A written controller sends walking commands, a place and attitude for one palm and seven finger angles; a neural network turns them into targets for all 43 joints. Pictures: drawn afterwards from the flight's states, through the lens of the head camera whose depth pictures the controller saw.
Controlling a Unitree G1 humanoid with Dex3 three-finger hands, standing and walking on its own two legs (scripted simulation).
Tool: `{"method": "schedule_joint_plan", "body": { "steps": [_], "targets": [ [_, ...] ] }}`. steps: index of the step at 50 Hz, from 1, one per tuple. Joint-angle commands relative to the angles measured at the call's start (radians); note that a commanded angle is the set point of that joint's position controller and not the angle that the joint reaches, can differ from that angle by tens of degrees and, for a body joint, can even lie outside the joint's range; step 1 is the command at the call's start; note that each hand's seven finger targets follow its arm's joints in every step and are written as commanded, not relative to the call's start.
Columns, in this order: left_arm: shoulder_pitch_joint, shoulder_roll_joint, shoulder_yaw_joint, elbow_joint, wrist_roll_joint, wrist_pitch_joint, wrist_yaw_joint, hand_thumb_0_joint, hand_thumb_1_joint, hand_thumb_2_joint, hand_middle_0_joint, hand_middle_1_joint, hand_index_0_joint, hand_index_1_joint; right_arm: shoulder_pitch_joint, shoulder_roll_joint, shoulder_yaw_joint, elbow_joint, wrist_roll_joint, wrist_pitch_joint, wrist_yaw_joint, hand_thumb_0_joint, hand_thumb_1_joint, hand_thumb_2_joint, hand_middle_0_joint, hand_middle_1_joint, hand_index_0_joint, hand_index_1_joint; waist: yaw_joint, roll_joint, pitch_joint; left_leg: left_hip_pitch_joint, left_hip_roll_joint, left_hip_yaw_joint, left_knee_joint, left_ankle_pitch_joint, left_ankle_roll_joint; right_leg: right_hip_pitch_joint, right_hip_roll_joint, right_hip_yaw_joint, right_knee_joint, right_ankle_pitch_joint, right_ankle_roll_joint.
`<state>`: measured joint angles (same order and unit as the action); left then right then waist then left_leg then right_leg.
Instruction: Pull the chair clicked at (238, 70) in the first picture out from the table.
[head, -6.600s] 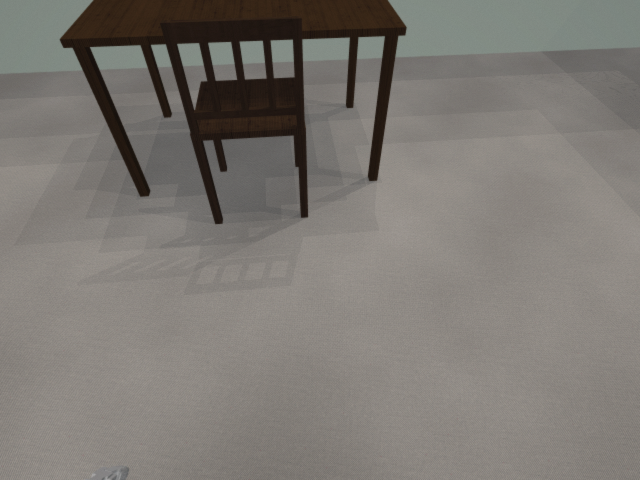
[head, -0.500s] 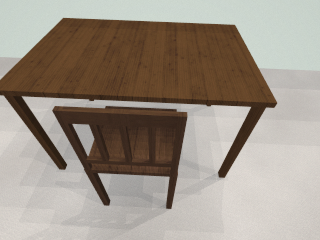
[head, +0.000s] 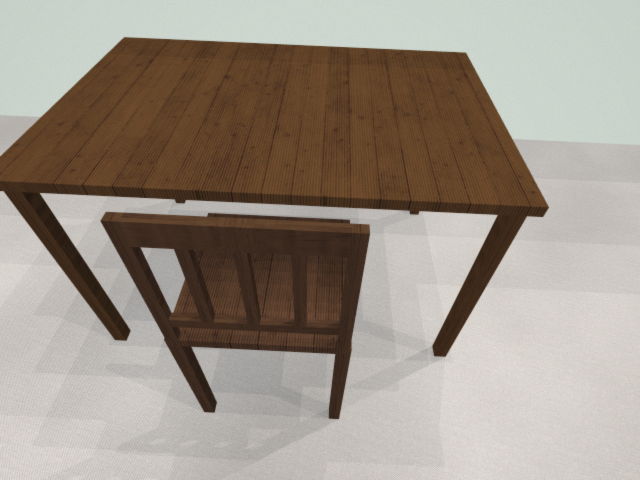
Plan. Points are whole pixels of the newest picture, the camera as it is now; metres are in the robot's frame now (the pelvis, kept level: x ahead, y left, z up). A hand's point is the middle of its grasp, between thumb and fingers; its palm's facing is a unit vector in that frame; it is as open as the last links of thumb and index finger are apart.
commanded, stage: look again from close up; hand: left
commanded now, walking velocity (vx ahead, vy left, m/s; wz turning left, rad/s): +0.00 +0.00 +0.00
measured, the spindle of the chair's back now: (248, 288) +0.46 +0.16 -0.12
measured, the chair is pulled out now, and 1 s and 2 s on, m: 0.00 0.00 0.00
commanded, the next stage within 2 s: raise the hand toward the chair's back in 0.26 s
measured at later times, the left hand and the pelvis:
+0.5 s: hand out of the picture +0.09 +0.20 -0.10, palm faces +0.25 -0.94 -0.24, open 7.4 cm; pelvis -0.01 +0.00 -0.01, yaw +3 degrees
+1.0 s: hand (191, 477) +0.14 +0.17 -0.06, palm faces +0.06 -1.00 -0.06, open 11.2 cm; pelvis -0.04 -0.02 -0.12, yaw +5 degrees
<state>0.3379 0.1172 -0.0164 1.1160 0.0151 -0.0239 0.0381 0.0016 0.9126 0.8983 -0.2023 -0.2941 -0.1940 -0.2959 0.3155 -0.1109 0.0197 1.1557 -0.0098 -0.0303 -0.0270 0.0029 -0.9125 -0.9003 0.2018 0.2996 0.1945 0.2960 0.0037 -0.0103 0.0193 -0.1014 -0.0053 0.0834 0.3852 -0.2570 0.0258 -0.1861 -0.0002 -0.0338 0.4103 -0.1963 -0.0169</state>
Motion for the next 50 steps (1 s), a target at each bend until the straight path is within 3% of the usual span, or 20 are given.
{"method": "schedule_joint_plan", "body": {
  "steps": [1, 17, 18, 19, 20, 21, 22, 24, 26, 28, 29, 30, 32, 33, 35, 38, 41, 45, 48, 50],
  "targets": [
    [0.08, 0.08, 0.013, -0.016, -0.003, -0.008, 0.008, 0.0, 0.9, 0.9, -0.2, -0.3, -0.2, -0.3, 0.08, -0.086, -0.011, -0.012, 0.005, -0.006, -0.007, 0.0, -0.9, -0.9, 0.2, 0.3, 0.2, 0.3, 0.0, 0.012, 0.097, -0.09, 0.109, -0.104, -0.096, 0.059, 0.006, -0.027, -0.101, 0.107, -0.078, 0.058, -0.023],
    [0.088, 0.076, 0.015, -0.016, -0.003, -0.009, 0.009, 0.0, 0.9, 0.9, -0.2, -0.3, -0.2, -0.3, 0.09, -0.079, -0.011, -0.011, 0.005, -0.008, -0.008, 0.0, -0.9, -0.9, 0.2, 0.3, 0.2, 0.3, 0.0, 0.006, 0.082, -0.081, 0.11, -0.105, -0.086, 0.087, 0.007, -0.026, -0.098, 0.107, -0.065, 0.083, -0.025],
    [0.121, 0.131, 0.018, 0.02, 0.01, -0.028, 0.042, 0.0, 0.9, 0.9, -0.2, -0.3, -0.2, -0.3, -0.043, -0.127, -0.019, -0.092, 0.007, -0.016, 0.002, 0.0, -0.9, -0.9, 0.2, 0.3, 0.2, 0.3, 0.035, 0.0, 0.098, -0.173, 0.121, -0.056, 0.13, 0.173, -0.026, -0.019, -0.163, 0.125, -0.015, 0.487, -0.009],
    [-0.61, 0.301, 0.056, -1.495, -0.208, -0.233, 0.02, 0.0, 0.877, 0.89, -0.198, -0.296, -0.198, -0.296, -0.006, -0.336, -0.046, -0.46, 0.036, -0.155, -0.043, 0.0, -0.9, -0.9, 0.2, 0.3, 0.2, 0.3, -0.109, 0.183, -0.415, 0.067, 0.013, -0.08, 0.007, 0.195, -0.004, 0.098, -0.057, 0.074, 0.05, 0.244, -0.006],
    [-0.521, 0.38, 0.164, -1.479, -0.176, -0.219, 0.089, 0.0, 0.853, 0.88, -0.195, -0.293, -0.195, -0.293, -0.142, -0.221, -0.01, -0.408, 0.058, -0.232, -0.083, 0.0, -0.9, -0.9, 0.2, 0.3, 0.2, 0.3, -0.061, 0.198, -0.35, 0.033, 0.031, -0.036, 0.02, 0.139, -0.005, 0.042, -0.006, 0.045, 0.084, 0.069, -0.01],
    [-0.029, 0.079, -0.001, -1.131, -0.145, -0.073, 0.104, 0.0, 0.83, 0.87, -0.193, -0.289, -0.193, -0.289, -0.103, -0.197, -0.03, -0.427, 0.054, -0.282, -0.068, 0.0, -0.9, -0.9, 0.2, 0.3, 0.2, 0.3, -0.047, 0.174, -0.222, -0.087, 0.034, -0.064, -0.004, 0.082, -0.008, -0.047, 0.0, -0.026, 0.098, -0.03, -0.022],
    [0.042, -0.07, -0.096, -1.036, -0.177, -0.005, 0.099, 0.0, 0.807, 0.86, -0.191, -0.285, -0.191, -0.285, -0.092, -0.206, -0.027, -0.395, 0.074, -0.303, -0.067, 0.0, -0.9, -0.9, 0.2, 0.3, 0.2, 0.3, -0.052, 0.074, -0.075, -0.175, 0.027, -0.093, 0.023, 0.018, -0.012, -0.116, -0.011, -0.054, 0.094, -0.041, -0.009],
    [-0.05, -0.017, -0.103, -1.199, -0.198, -0.1, 0.075, 0.0, 0.76, 0.84, -0.186, -0.278, -0.186, -0.278, -0.096, -0.27, -0.05, -0.466, 0.058, -0.347, -0.072, 0.0, -0.9, -0.9, 0.2, 0.3, 0.2, 0.3, -0.086, -0.018, -0.021, -0.245, 0.017, -0.124, 0.107, -0.091, -0.003, -0.227, -0.016, -0.048, 0.102, -0.154, 0.008],
    [-0.012, -0.057, -0.103, -1.092, -0.185, -0.19, 0.035, 0.0, 0.713, 0.82, -0.181, -0.271, -0.181, -0.271, -0.089, -0.267, -0.066, -0.524, 0.029, -0.362, -0.054, 0.0, -0.9, -0.9, 0.2, 0.3, 0.2, 0.3, -0.093, -0.188, 0.0, -0.365, -0.008, -0.125, 0.218, -0.138, -0.01, -0.36, -0.014, -0.06, 0.158, -0.27, 0.008],
    [0.19, -0.059, -0.028, -0.946, -0.212, -0.331, -0.055, 0.0, 0.667, 0.8, -0.177, -0.263, -0.177, -0.263, -0.121, -0.264, -0.092, -0.586, 0.016, -0.362, -0.024, 0.0, -0.9, -0.9, 0.2, 0.3, 0.2, 0.3, -0.012, -0.321, -0.025, -0.524, -0.01, -0.104, 0.325, -0.168, -0.028, -0.435, -0.022, -0.046, 0.243, -0.381, 0.001],
    [0.28, -0.045, 0.011, -0.949, -0.231, -0.414, -0.113, 0.0, 0.643, 0.79, -0.174, -0.26, -0.174, -0.26, -0.143, -0.262, -0.103, -0.626, 0.012, -0.355, -0.005, 0.0, -0.9, -0.9, 0.2, 0.3, 0.2, 0.3, 0.025, -0.309, -0.07, -0.579, -0.016, -0.091, 0.369, -0.152, -0.036, -0.424, -0.021, -0.035, 0.289, -0.368, -0.005],
    [0.342, 0.02, 0.083, -0.918, -0.23, -0.487, -0.17, 0.0, 0.62, 0.78, -0.172, -0.256, -0.172, -0.256, -0.156, -0.259, -0.115, -0.648, 0.018, -0.34, 0.024, 0.0, -0.9, -0.9, 0.2, 0.3, 0.2, 0.3, 0.056, -0.214, -0.111, -0.6, -0.025, -0.078, 0.404, -0.114, -0.049, -0.397, -0.025, -0.019, 0.337, -0.303, -0.022],
    [0.324, 0.093, 0.152, -0.953, -0.206, -0.642, -0.259, 0.0, 0.573, 0.76, -0.167, -0.249, -0.167, -0.249, -0.203, -0.256, -0.13, -0.701, 0.008, -0.303, 0.061, 0.0, -0.9, -0.9, 0.2, 0.3, 0.2, 0.3, 0.055, -0.094, -0.162, -0.669, -0.031, -0.061, 0.507, -0.05, -0.05, -0.42, -0.023, -0.014, 0.468, -0.143, -0.035],
    [0.365, 0.117, 0.19, -0.945, -0.191, -0.661, -0.268, 0.0, 0.55, 0.75, -0.165, -0.245, -0.165, -0.245, -0.214, -0.249, -0.135, -0.728, 0.011, -0.283, 0.068, 0.0, -0.9, -0.9, 0.2, 0.3, 0.2, 0.3, 0.078, -0.069, -0.198, -0.707, -0.032, -0.051, 0.535, -0.022, -0.039, -0.425, -0.02, -0.01, 0.522, -0.079, -0.037],
    [0.343, 0.155, 0.213, -1.046, -0.182, -0.63, -0.267, 0.0, 0.503, 0.73, -0.16, -0.238, -0.16, -0.238, -0.224, -0.239, -0.136, -0.775, 0.016, -0.234, 0.073, 0.0, -0.9, -0.9, 0.2, 0.3, 0.2, 0.3, 0.104, 0.026, -0.259, -0.736, -0.033, -0.046, 0.555, -0.005, -0.033, -0.425, -0.018, 0.007, 0.578, -0.033, -0.04],
    [0.194, 0.146, 0.182, -1.319, -0.212, -0.593, -0.226, 0.0, 0.433, 0.7, -0.153, -0.227, -0.153, -0.227, -0.214, -0.226, -0.123, -0.842, 0.02, -0.199, 0.055, 0.0, -0.9, -0.9, 0.2, 0.3, 0.2, 0.3, 0.064, 0.127, -0.358, -0.71, -0.025, -0.055, 0.599, -0.01, -0.017, -0.453, -0.015, 0.038, 0.587, -0.041, -0.035],
    [0.069, 0.145, 0.151, -1.513, -0.224, -0.633, -0.204, 0.0, 0.363, 0.67, -0.146, -0.216, -0.146, -0.216, -0.179, -0.222, -0.114, -0.833, 0.014, -0.196, 0.027, 0.0, -0.9, -0.9, 0.2, 0.3, 0.2, 0.3, -0.012, 0.104, -0.398, -0.697, -0.003, -0.09, 0.665, -0.004, -0.005, -0.532, -0.002, 0.04, 0.599, -0.049, -0.022],
    [-0.037, 0.107, 0.044, -1.468, -0.242, -0.656, -0.291, 0.0, 0.27, 0.63, -0.137, -0.201, -0.137, -0.201, -0.16, -0.243, -0.086, -0.781, 0.02, -0.233, 0.004, 0.0, -0.9, -0.9, 0.2, 0.3, 0.2, 0.3, -0.103, 0.06, -0.339, -0.757, 0.009, -0.122, 0.741, -0.101, 0.006, -0.663, 0.003, 0.048, 0.582, -0.185, -0.012],
    [0.027, 0.156, 0.082, -1.361, -0.255, -0.564, -0.36, 0.0, 0.2, 0.6, -0.13, -0.19, -0.13, -0.19, -0.16, -0.255, -0.08, -0.777, 0.038, -0.243, -0.014, 0.0, -0.9, -0.9, 0.2, 0.3, 0.2, 0.3, -0.074, 0.023, -0.369, -0.817, 0.004, -0.12, 0.738, -0.165, 0.006, -0.614, -0.007, 0.067, 0.552, -0.288, -0.006],
    [0.081, 0.226, 0.173, -1.309, -0.267, -0.475, -0.377, 0.0, 0.153, 0.58, -0.125, -0.183, -0.125, -0.183, -0.175, -0.253, -0.081, -0.779, 0.05, -0.233, -0.024, 0.0, -0.9, -0.9, 0.2, 0.3, 0.2, 0.3, -0.026, 0.015, -0.41, -0.825, 0.0, -0.113, 0.722, -0.142, 0.005, -0.539, -0.011, 0.079, 0.536, -0.288, -0.006]
  ]
}}
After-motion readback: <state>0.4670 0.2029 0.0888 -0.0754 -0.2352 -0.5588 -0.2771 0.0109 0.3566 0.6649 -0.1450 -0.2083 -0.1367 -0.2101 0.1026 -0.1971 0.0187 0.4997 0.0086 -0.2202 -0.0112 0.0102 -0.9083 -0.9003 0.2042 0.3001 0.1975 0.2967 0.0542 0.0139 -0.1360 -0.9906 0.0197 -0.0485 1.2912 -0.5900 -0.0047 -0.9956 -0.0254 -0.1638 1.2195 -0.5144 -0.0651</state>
